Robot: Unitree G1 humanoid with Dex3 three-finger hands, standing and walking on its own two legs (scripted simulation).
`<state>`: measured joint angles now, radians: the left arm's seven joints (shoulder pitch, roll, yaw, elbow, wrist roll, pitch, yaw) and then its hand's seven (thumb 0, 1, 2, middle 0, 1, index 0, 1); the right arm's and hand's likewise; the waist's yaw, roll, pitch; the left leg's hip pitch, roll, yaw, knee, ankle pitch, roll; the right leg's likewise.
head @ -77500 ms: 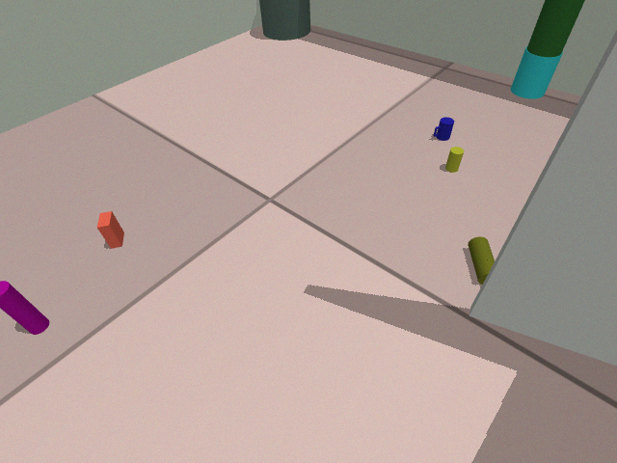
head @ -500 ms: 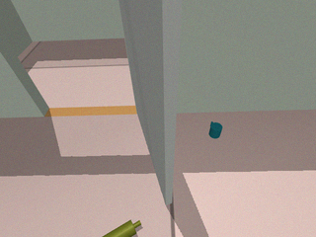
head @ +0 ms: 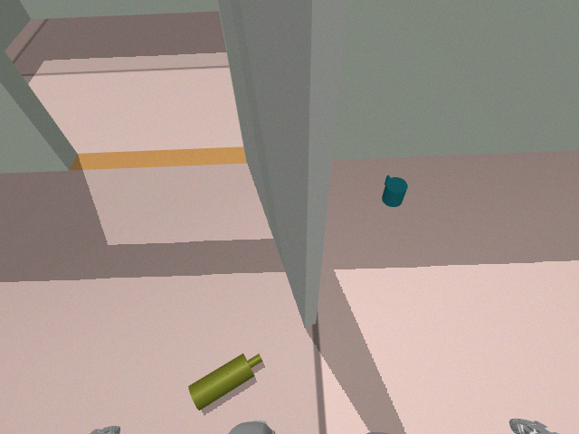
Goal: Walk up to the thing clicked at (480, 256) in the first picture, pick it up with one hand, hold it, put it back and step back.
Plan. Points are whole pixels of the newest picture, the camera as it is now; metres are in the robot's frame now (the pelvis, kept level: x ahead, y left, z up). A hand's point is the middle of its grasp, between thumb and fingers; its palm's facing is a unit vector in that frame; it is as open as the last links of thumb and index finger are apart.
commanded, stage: step back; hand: left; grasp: from above
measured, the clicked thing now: (228, 377) +0.35 +0.24 -0.73
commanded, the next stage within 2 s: none
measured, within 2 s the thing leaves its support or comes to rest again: neither
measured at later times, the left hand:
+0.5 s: hand out of the picture +0.02 +0.29 -0.16, palm faces -0.10 -0.91 -0.41, open 7.4 cm
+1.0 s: hand out of the picture -0.12 +0.32 -0.15, palm faces -0.01 -0.93 -0.36, open 7.4 cm
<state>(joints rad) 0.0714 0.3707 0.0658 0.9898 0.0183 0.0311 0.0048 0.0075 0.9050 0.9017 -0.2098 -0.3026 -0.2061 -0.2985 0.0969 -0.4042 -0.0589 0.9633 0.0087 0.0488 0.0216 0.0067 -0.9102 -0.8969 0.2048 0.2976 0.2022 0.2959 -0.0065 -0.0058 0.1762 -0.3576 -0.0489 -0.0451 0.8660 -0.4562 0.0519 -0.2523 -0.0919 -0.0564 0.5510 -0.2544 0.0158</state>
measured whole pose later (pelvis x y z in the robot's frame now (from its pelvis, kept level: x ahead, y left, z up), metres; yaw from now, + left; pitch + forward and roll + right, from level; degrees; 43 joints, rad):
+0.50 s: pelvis -0.10 +0.03 -0.02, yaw -5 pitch -3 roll -1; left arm 0.13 0.37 0.08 0.90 0.01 0.04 0.01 0.01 0.91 0.90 -0.21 -0.30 -0.20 -0.30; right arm 0.10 -0.37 -0.04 0.84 -0.01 0.03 -0.01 0.01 -0.91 -0.90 0.21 0.30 0.21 0.30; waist -0.01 0.03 0.22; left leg -0.39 0.03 0.07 0.73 -0.28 0.03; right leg -0.25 0.05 0.04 0.70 -0.39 -0.02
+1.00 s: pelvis -0.24 +0.06 +0.00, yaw -2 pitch -3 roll -1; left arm 0.14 0.39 0.08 0.81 0.01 0.08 0.01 0.01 0.91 0.90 -0.21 -0.30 -0.20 -0.30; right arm 0.16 -0.35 -0.03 0.88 -0.04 0.03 0.01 0.01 -0.91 -0.90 0.21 0.30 0.20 0.30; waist 0.00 -0.04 0.18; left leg -0.27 -0.01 -0.05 0.60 -0.27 0.02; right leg -0.49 0.11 0.14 1.10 -0.49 -0.02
